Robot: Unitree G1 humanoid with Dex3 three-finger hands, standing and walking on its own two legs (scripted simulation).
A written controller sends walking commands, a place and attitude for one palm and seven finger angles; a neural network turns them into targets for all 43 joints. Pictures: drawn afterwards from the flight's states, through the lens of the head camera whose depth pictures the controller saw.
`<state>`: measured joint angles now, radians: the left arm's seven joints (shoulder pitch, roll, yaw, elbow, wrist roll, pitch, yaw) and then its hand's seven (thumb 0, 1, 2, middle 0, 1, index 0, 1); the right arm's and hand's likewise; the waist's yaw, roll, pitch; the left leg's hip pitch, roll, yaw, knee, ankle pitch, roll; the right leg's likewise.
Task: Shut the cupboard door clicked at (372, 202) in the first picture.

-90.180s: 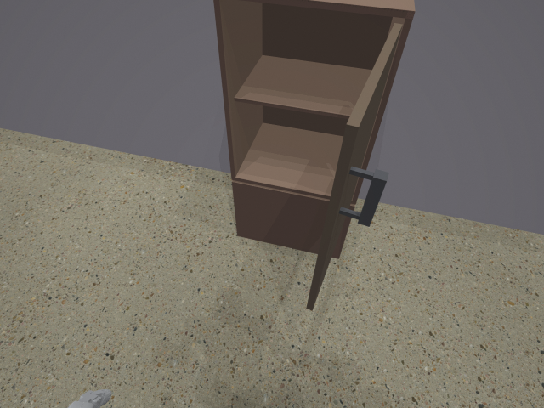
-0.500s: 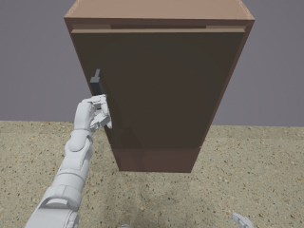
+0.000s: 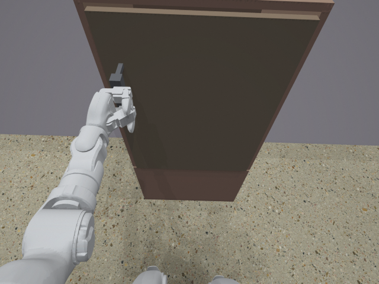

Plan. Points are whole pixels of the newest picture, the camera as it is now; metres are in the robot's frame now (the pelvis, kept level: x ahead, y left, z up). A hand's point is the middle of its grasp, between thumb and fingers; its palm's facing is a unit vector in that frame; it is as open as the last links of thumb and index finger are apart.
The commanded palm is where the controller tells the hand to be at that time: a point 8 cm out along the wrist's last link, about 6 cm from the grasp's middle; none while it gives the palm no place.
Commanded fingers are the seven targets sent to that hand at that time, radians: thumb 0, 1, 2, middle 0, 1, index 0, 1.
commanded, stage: push the door shut along its arc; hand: left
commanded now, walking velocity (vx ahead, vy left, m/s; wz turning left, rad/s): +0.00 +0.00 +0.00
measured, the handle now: (123, 92) +0.52 +0.14 +0.09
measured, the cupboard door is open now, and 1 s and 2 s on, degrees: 0 0 0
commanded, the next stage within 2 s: pull the fist back off the door in 0.14 s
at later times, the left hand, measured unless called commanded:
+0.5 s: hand (137, 113) +0.45 +0.10 +0.09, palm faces +0.03 -1.00 -0.02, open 3.3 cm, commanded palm +0.45 +0.14 +0.09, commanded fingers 0.00 0.90 0.90 -1.30 -1.50 -1.30 -1.50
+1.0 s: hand (144, 125) +0.43 +0.09 +0.09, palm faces +0.01 -1.00 +0.01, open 3.1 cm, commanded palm +0.39 +0.14 +0.09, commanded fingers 0.00 0.90 0.90 -1.30 -1.50 -1.30 -1.50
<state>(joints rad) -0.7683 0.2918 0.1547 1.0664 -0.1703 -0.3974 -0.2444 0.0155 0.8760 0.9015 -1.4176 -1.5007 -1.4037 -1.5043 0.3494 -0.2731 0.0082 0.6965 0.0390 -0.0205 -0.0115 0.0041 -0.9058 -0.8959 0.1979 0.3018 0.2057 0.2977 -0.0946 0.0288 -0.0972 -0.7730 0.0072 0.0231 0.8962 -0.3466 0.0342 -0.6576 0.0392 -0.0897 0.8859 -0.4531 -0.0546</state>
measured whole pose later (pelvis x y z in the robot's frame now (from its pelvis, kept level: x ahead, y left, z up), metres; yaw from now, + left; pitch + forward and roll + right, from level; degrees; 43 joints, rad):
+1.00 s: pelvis +0.00 +0.01 +0.00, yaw -5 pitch +12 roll -1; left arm -0.52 0.15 0.16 0.78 -0.11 -0.41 0.10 0.02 0.90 0.90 -1.30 -1.50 -1.30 -1.50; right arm 0.40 -0.26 0.00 0.63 0.00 -0.04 0.04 0.01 -0.91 -0.90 0.20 0.30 0.21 0.30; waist -0.10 0.05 -0.12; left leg -0.75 0.00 0.05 0.90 -0.36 0.05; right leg -0.67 0.07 0.00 0.89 -0.43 -0.04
